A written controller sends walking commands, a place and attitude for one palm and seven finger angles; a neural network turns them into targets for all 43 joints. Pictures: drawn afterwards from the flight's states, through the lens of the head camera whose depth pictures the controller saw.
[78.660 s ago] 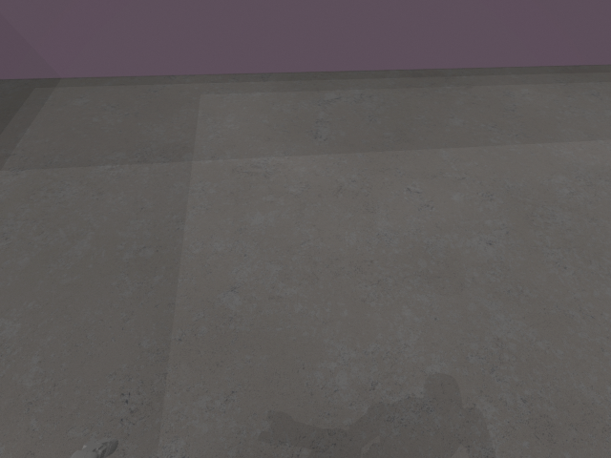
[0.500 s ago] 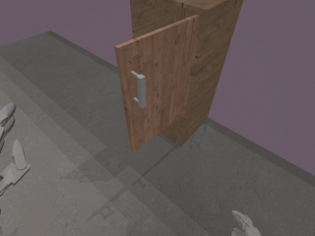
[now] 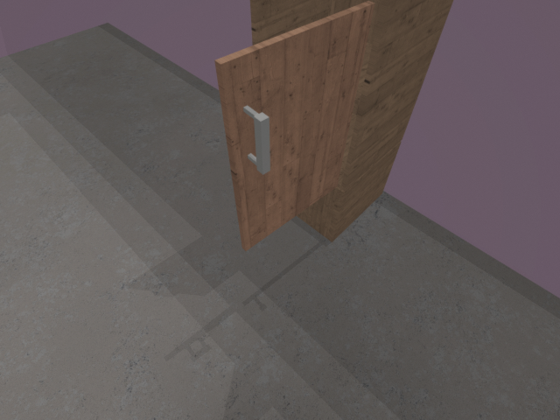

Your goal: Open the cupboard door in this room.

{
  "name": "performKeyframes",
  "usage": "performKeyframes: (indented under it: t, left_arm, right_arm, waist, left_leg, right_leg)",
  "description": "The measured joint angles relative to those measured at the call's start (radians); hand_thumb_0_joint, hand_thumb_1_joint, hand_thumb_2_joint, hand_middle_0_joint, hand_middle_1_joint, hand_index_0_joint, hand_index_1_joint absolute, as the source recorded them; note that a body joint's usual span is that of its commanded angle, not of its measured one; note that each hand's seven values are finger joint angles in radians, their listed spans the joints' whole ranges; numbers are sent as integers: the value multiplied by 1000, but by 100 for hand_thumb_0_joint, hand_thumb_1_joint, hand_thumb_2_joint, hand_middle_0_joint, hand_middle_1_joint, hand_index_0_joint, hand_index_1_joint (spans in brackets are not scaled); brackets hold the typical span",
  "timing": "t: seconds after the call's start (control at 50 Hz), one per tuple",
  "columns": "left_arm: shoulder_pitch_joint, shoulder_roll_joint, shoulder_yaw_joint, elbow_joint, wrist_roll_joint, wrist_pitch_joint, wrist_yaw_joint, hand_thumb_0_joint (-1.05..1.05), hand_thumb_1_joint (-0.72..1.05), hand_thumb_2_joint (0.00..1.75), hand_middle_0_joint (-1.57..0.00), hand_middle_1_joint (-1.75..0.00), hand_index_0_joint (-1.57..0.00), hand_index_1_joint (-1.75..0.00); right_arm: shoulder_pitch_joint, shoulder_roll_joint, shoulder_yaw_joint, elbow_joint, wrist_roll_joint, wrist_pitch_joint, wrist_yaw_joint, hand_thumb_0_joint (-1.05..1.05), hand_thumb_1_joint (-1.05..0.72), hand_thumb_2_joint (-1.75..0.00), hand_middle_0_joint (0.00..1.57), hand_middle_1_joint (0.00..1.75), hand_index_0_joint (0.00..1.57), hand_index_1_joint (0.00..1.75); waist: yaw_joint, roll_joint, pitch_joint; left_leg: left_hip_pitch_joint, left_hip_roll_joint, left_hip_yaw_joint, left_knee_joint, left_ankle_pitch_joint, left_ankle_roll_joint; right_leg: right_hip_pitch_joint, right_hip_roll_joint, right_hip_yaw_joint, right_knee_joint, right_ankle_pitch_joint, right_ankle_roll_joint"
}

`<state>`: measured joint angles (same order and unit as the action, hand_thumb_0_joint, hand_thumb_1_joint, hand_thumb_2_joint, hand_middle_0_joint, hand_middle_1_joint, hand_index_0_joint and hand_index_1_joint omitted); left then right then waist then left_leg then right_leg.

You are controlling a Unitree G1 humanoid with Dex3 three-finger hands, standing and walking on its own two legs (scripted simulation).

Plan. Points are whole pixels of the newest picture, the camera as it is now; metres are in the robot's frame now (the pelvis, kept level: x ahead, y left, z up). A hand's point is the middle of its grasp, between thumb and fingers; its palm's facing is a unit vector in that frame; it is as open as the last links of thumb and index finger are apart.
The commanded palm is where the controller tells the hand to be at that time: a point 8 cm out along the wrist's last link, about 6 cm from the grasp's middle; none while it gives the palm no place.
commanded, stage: let the arm hang, fingers relaxed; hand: left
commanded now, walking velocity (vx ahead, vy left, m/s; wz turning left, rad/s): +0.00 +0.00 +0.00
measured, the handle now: (256, 140) +0.62 +0.08 +0.01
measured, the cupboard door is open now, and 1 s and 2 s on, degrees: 85 85 85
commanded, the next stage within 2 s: look to check the result in 0.58 s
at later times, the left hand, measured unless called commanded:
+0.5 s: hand out of the picture +0.03 +0.20 -0.17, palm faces +0.01 -0.98 -0.21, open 7.4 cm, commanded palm none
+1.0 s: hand out of the picture +0.05 +0.25 -0.16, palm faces -0.02 -0.96 -0.28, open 7.4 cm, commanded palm none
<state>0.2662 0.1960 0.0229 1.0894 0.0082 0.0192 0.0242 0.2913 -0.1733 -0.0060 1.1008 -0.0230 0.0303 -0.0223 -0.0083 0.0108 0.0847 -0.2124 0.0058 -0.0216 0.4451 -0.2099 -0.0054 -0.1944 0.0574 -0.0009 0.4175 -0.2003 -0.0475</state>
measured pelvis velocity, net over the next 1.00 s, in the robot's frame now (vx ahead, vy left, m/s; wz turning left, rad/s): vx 0.01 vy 0.03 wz -0.01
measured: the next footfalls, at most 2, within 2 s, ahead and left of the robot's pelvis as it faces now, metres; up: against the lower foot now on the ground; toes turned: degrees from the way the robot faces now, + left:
none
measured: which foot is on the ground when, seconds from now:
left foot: down 0.00-1.00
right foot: down 0.00-1.00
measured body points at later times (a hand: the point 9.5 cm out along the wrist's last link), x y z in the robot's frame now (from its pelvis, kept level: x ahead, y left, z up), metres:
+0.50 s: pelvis +0.00 +0.02 +0.00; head +0.01 +0.02 +0.45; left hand +0.03 +0.25 -0.15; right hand +0.00 -0.20 -0.16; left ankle +0.02 +0.12 -0.74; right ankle +0.02 -0.09 -0.74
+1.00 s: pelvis +0.01 +0.03 +0.00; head +0.03 +0.03 +0.45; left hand +0.06 +0.30 -0.14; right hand +0.04 -0.23 -0.15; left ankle +0.02 +0.12 -0.74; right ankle +0.02 -0.09 -0.74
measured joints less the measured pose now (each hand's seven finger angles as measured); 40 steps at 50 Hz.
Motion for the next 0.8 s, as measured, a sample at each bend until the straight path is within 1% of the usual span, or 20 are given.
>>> performKeyframes:
  t: [0.14, 0.42, 0.58, 0.8]
  left_arm:
    - [-11, -7, -2, 50, -1, -5, 2, 0, 92, 90, -20, -30, -20, -30]
    - [-58, -41, -5, 37, 5, -18, 4, 0, 91, 90, -20, -30, -20, -30]
    - [-64, -27, -3, 39, 7, -22, 2, 0, 91, 90, -20, -30, -20, -30]
    - [-78, 14, 0, 48, 7, -23, -3, 0, 91, 90, -20, -30, -20, -30]
  right_arm:
    - [5, 10, 2, 34, 0, -9, -2, 1, -91, -90, 20, 30, 20, 29]
    - [-38, 24, 1, 28, -1, -24, -1, 0, -91, -90, 20, 30, 20, 29]
    - [-61, 10, -2, 25, 0, -28, 0, 0, -91, -90, 20, 30, 20, 29]
    - [-90, -36, -6, 30, 1, -28, 3, 0, -91, -90, 20, 30, 20, 29]
  waist:
    - [-3, 11, -11]
    - [-6, 4, -34]
    - [-5, 1, -29]
    - [-3, -2, -11]
  left_leg:
    - [18, -12, 11, -32, 19, 11]
    - [24, -34, 26, -42, 24, 30]
    - [33, -39, 31, -49, 23, 36]
    - [46, -44, 31, -66, 28, 41]
  right_leg:
    - [10, -13, 11, -18, 13, 11]
    - [2, -35, 26, 0, 5, 31]
    - [10, -40, 31, -6, 5, 37]
    - [24, -45, 32, -26, 11, 43]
